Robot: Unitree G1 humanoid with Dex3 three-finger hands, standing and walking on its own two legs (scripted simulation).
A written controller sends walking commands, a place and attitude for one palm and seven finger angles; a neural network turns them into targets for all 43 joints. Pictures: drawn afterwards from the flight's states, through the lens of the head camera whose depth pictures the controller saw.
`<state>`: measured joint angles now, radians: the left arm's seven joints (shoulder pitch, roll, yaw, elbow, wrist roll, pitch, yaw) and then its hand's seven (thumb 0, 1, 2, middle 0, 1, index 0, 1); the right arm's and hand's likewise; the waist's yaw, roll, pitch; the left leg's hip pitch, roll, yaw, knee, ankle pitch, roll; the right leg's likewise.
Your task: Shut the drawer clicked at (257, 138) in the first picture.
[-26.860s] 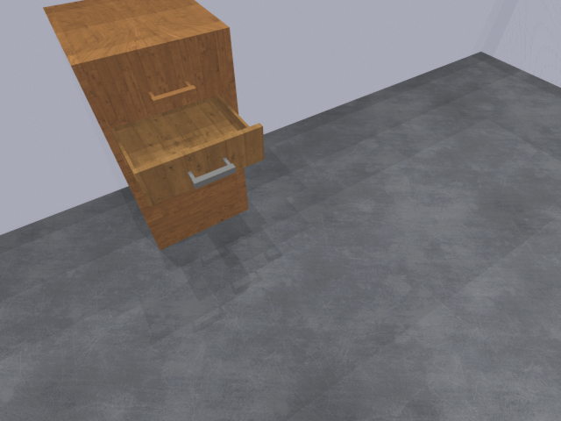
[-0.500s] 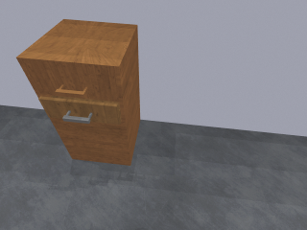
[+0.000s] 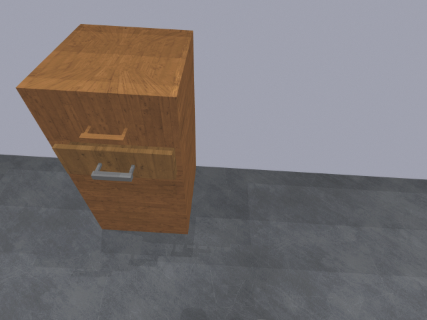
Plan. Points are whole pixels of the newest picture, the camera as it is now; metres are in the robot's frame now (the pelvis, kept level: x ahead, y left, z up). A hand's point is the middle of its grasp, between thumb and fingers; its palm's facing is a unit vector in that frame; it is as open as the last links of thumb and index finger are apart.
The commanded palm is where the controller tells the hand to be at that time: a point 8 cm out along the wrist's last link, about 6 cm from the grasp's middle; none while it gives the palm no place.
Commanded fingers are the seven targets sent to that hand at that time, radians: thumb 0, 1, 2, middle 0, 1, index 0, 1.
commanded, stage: shuffle to correct the standing spot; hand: left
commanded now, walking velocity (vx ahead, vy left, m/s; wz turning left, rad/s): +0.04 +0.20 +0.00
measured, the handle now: (114, 171) +0.58 +0.36 -0.21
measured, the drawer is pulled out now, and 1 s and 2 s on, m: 0.03 0.03 0.03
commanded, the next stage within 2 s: come to a stop and stand still in 0.60 s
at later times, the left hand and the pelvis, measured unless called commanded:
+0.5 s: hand out of the picture +0.02 +0.26 -0.16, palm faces +0.08 -0.97 -0.23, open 7.4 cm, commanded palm none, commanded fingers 0.00 0.90 0.90 -0.20 -0.30 -0.20 -0.30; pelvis +0.01 +0.07 +0.01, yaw +0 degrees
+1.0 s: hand out of the picture +0.06 +0.34 -0.16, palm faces +0.03 -0.97 -0.23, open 7.2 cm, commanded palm none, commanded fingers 0.00 0.90 0.90 -0.20 -0.30 -0.20 -0.30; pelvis +0.03 +0.16 +0.01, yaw +0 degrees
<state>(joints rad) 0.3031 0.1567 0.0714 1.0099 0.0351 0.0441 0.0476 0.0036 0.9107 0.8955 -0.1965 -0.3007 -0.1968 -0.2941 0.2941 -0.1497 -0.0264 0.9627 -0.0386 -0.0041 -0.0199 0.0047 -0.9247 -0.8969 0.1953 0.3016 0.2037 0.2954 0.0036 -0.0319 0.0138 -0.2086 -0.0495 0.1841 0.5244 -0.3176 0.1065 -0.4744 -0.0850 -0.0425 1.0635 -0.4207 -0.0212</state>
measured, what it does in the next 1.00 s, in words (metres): steps to the left: right foot, then left foot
